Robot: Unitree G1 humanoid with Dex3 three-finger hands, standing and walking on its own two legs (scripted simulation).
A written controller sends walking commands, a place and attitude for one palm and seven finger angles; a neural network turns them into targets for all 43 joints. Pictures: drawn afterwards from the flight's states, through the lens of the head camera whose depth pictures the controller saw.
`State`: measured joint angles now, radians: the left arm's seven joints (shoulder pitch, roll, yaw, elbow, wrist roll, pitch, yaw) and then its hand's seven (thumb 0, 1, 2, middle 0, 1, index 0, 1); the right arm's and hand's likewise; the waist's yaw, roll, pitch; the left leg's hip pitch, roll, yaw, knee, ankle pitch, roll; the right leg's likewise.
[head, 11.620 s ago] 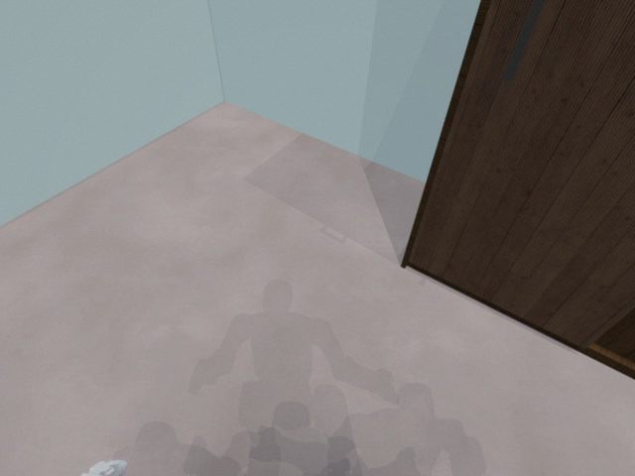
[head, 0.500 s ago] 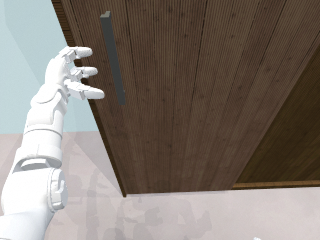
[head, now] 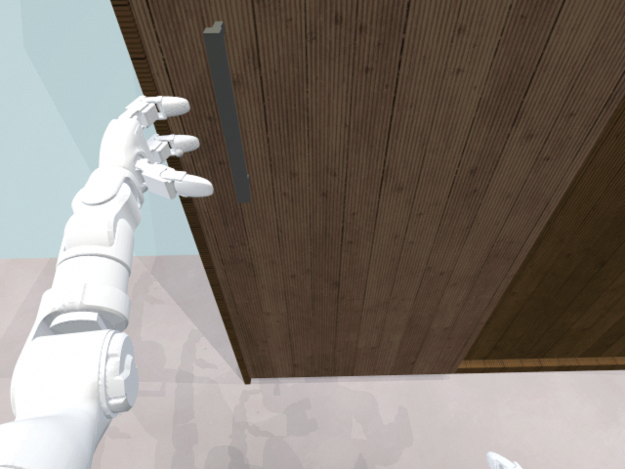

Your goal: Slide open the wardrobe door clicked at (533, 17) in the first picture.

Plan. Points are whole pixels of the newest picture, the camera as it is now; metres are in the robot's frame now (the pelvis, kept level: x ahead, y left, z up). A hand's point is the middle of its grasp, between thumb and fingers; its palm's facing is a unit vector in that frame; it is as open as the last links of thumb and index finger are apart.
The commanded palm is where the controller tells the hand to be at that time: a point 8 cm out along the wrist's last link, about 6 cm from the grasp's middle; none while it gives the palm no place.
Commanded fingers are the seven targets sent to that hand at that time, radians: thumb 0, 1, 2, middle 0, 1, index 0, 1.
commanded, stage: feel for the door with the fingertips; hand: left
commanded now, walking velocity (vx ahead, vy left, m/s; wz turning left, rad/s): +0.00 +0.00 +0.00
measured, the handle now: (232, 122) +0.52 +0.13 +0.20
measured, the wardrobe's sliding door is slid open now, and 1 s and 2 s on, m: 0.00 0.00 0.00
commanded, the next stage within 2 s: slide the fingers in behind the handle in 0.98 s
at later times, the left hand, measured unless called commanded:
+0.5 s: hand (210, 144) +0.45 +0.15 +0.21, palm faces +0.06 -1.00 +0.01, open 14.0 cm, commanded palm +0.43 +0.20 +0.20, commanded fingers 0.00 -0.50 0.30 -0.30 -1.20 -0.30 -1.20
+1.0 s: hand (203, 139) +0.47 +0.16 +0.21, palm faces +0.05 -1.00 +0.00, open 13.9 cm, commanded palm +0.45 +0.21 +0.20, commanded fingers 0.00 -0.50 0.30 -0.30 -1.20 -0.30 -1.20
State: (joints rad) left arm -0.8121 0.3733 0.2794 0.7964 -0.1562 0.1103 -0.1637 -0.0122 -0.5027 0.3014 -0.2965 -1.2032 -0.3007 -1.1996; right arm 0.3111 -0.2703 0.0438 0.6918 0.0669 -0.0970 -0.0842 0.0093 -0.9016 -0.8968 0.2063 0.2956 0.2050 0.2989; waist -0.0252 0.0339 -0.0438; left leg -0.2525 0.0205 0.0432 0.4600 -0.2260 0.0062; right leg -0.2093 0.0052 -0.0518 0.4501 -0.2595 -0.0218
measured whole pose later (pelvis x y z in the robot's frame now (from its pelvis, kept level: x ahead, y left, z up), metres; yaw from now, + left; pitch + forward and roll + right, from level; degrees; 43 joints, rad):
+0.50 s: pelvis +0.00 +0.00 +0.00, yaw -1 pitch +1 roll +0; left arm -0.87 0.31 0.27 0.82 -0.12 0.11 -0.07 -0.01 -0.50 0.30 -0.30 -1.20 -0.30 -1.20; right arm 0.30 -0.25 0.05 0.71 0.05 -0.09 -0.08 0.01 -0.90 -0.90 0.21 0.30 0.20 0.30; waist -0.04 0.03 -0.05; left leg -0.25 0.03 0.05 0.45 -0.22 0.00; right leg -0.22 0.01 -0.04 0.45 -0.25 -0.02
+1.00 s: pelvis +0.00 +0.00 +0.00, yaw +0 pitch +3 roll +0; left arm -0.93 0.35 0.27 0.93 -0.12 0.04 -0.10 -0.01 -0.50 0.30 -0.32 -1.22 -0.32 -1.22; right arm 0.35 -0.27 0.03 0.72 0.05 -0.11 -0.07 0.01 -0.90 -0.90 0.21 0.30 0.20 0.30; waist -0.06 0.03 -0.05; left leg -0.29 0.02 0.05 0.47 -0.23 0.01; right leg -0.25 0.01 -0.05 0.45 -0.26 -0.02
